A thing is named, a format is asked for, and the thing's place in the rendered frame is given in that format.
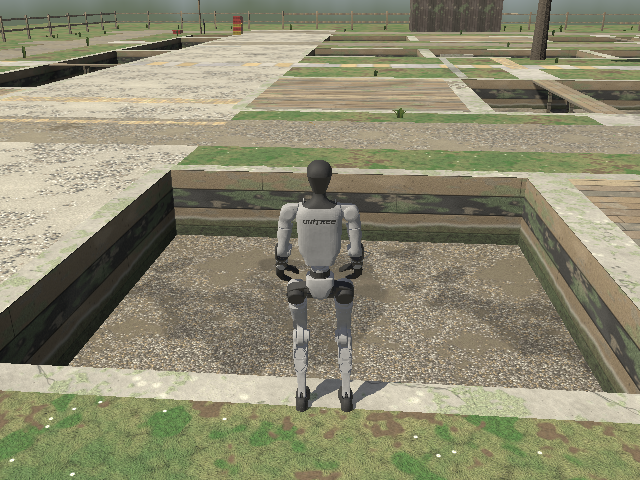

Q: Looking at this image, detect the robot thigh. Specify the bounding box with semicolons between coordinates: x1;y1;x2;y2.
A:
286;279;310;346
334;278;354;347

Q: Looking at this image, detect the robot left thigh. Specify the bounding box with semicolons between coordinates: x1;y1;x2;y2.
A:
286;279;310;346

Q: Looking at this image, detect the robot left hand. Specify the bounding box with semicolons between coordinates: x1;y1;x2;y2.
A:
276;264;299;282

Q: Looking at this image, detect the robot right hand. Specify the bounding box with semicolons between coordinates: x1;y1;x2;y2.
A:
339;263;363;279

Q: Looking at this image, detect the robot left forearm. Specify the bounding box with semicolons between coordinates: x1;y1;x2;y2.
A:
275;243;289;270

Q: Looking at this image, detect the robot right forearm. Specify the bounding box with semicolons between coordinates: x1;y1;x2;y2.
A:
350;243;364;269

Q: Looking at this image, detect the left robot upper arm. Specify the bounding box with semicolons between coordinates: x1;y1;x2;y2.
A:
277;203;299;257

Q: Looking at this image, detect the robot right thigh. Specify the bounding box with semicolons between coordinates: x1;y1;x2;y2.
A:
334;278;354;347

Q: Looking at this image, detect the right robot upper arm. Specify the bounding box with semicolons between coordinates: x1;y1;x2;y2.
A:
340;203;362;257

